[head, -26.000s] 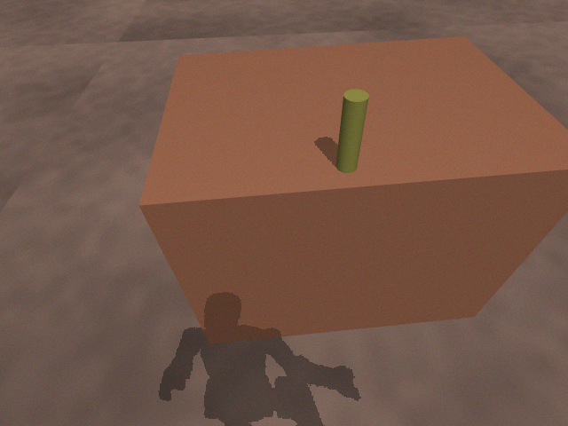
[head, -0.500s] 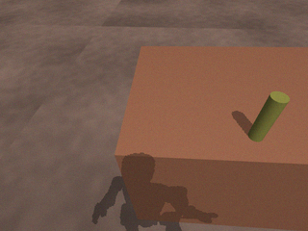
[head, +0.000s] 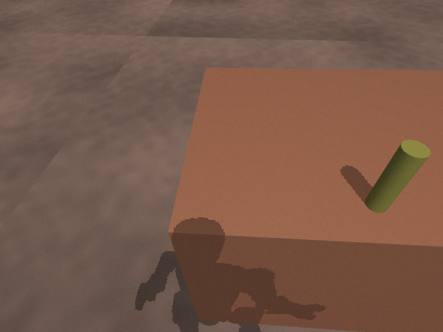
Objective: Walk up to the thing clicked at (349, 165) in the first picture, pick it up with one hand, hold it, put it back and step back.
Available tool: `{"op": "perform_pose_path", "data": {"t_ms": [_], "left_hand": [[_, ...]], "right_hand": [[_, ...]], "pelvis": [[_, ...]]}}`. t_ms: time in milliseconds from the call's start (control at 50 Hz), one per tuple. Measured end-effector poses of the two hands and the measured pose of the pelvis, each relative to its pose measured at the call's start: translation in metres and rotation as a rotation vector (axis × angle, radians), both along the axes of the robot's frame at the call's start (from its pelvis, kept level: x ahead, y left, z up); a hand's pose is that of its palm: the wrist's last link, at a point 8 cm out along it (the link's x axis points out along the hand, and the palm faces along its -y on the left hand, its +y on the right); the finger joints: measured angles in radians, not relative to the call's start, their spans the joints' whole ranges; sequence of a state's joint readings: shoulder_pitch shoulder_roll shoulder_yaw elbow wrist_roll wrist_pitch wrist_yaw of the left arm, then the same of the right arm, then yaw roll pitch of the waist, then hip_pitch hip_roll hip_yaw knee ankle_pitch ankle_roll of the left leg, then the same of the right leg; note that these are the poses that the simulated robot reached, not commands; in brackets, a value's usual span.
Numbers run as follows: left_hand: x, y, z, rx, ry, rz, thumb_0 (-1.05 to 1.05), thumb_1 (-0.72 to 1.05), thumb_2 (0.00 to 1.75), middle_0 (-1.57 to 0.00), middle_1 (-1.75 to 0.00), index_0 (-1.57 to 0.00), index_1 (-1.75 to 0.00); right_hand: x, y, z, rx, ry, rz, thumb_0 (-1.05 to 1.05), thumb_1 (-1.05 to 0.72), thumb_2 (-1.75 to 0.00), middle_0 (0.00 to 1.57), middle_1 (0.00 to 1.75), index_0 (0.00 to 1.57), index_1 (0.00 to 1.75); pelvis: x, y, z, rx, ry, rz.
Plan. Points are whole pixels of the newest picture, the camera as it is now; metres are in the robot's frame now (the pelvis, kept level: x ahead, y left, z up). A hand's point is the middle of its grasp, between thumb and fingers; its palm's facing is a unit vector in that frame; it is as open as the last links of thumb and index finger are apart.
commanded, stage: home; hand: right
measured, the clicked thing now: (393, 179) +0.39 -0.30 +0.05
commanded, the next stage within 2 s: stand in 0.34 s
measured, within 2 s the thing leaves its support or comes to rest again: neither
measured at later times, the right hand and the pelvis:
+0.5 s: hand out of the picture +0.07 -0.26 -0.16, palm faces -0.06 +0.93 -0.36, open 17.6 cm; pelvis -0.01 +0.00 +0.00, yaw +0 degrees
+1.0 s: hand out of the picture +0.05 -0.26 -0.16, palm faces -0.06 +0.94 -0.35, open 8.1 cm; pelvis -0.01 +0.00 +0.00, yaw +0 degrees
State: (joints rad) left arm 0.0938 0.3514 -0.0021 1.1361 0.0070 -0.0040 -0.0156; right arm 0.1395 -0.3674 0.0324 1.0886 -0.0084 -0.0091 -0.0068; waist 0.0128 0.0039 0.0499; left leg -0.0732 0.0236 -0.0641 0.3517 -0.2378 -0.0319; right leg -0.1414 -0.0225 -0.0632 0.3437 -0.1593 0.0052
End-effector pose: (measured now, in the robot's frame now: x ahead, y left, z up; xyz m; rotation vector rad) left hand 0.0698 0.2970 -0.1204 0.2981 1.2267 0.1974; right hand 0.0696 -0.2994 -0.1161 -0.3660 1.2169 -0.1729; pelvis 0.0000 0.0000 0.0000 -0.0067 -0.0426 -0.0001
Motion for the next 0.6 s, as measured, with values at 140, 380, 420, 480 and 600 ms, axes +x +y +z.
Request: {"op": "perform_pose_path", "data": {"t_ms": [140, 380, 420, 480, 600], "left_hand": [[0.0, 0.003, 0.002, 0.007, -0.003, 0.01, 0.01, 0.9, 0.9, -0.2, -0.31, -0.2, -0.31], [-0.014, 0.003, 0.002, 0.01, 0.012, 0.022, 0.01, 0.9, 0.9, -0.2, -0.31, -0.2, -0.31], [-0.016, 0.003, 0.002, 0.01, 0.014, 0.024, 0.01, 0.9, 0.9, -0.2, -0.31, -0.2, -0.31], [-0.02, 0.002, 0.002, 0.01, 0.016, 0.026, 0.01, 0.9, 0.9, -0.2, -0.31, -0.2, -0.31], [-0.027, 0.001, 0.002, 0.01, 0.025, 0.028, 0.01, 0.9, 0.9, -0.2, -0.3, -0.2, -0.31]], "right_hand": [[0.009, 0.003, 0.0, 0.003, -0.017, 0.005, 0.0, 0.56, -0.03, 0.06, 0.05, 0.06, 0.04], [0.002, 0.001, 0.0, 0.004, -0.01, -0.003, -0.01, 0.57, -0.03, 0.06, 0.05, 0.06, 0.04], [-0.001, 0.0, 0.0, 0.005, -0.007, -0.005, -0.01, 0.58, -0.03, 0.06, 0.05, 0.06, 0.04], [-0.006, -0.001, -0.001, 0.006, 0.001, -0.009, -0.01, 0.58, -0.03, 0.06, 0.05, 0.06, 0.04], [-0.016, -0.003, -0.003, 0.009, 0.019, -0.014, -0.01, 0.43, -0.17, 0.13, 0.16, 0.13, 0.15]], "pelvis": [[0.002, 0.002, 0.0, 0.001, -0.005, 0.002], [-0.003, 0.001, 0.001, 0.004, -0.013, 0.004], [-0.004, 0.0, 0.001, 0.004, -0.015, 0.005], [-0.007, -0.001, 0.001, 0.004, -0.016, 0.005], [-0.01, -0.003, 0.001, 0.005, -0.015, 0.005]]}}
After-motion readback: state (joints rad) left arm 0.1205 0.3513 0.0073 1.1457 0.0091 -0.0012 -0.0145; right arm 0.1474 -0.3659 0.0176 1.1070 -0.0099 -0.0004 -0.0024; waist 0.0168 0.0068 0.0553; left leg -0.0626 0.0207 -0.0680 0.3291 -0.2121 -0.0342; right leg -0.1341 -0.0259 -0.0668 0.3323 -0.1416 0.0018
